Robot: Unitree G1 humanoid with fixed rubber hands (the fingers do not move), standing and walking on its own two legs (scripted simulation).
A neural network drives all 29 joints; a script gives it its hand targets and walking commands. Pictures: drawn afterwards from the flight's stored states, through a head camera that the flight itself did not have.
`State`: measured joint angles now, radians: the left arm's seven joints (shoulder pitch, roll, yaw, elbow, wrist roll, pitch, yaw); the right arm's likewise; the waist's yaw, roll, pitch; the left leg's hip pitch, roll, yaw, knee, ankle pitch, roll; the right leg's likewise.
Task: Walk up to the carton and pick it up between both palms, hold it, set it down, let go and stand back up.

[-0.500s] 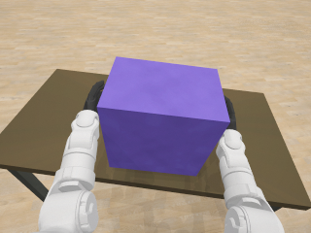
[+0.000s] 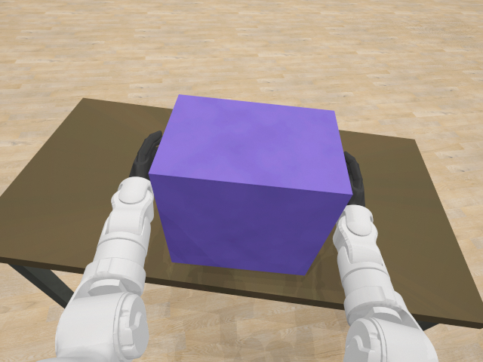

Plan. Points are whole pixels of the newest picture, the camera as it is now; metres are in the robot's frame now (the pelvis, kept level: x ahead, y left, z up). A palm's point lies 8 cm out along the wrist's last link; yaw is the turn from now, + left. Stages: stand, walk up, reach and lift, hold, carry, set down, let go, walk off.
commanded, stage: set down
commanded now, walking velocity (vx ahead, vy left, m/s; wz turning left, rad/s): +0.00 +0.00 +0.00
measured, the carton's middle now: (246, 192) +0.41 +0.00 +0.05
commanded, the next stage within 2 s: none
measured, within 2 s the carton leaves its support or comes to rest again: rests again in 1.08 s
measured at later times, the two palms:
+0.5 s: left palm (154, 174) +0.43 +0.16 +0.07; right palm (350, 200) +0.39 -0.19 +0.06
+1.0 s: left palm (158, 184) +0.44 +0.16 +0.03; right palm (342, 210) +0.39 -0.19 +0.03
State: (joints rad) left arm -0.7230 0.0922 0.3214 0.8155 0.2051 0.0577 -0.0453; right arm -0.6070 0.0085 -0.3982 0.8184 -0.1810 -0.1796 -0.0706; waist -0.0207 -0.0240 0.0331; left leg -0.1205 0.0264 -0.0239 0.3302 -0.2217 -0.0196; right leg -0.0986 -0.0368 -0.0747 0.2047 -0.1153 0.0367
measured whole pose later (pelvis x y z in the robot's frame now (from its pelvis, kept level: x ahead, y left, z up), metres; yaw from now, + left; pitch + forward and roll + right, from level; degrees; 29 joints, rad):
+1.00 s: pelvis +0.01 +0.00 +0.00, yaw +0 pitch +13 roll -1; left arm -0.87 0.17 0.34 1.29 0.13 -0.29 -0.03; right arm -0.66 0.03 -0.51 0.94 -0.30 -0.30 -0.07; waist -0.04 0.02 -0.06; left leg -0.35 0.02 -0.01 0.35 -0.22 -0.01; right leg -0.35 -0.05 -0.07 0.26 -0.12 0.04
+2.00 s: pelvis -0.01 +0.00 -0.01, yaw +0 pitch +14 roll -1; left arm -0.93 0.20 0.45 1.39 0.20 -0.42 -0.05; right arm -0.75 0.07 -0.67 1.00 -0.41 -0.40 -0.05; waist -0.06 0.02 -0.03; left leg -0.43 0.02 -0.01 0.38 -0.20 -0.01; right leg -0.43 -0.05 -0.07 0.30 -0.11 0.03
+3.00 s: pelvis -0.02 +0.00 -0.04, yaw -2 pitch +25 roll -2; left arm -1.14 0.32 -0.11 1.73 -0.33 -0.47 -0.02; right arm -0.96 -0.19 0.00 1.45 0.28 -0.41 -0.11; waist -0.07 0.03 -0.22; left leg -0.81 0.04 -0.01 0.70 -0.32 -0.03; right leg -0.81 -0.03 -0.05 0.60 -0.22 0.03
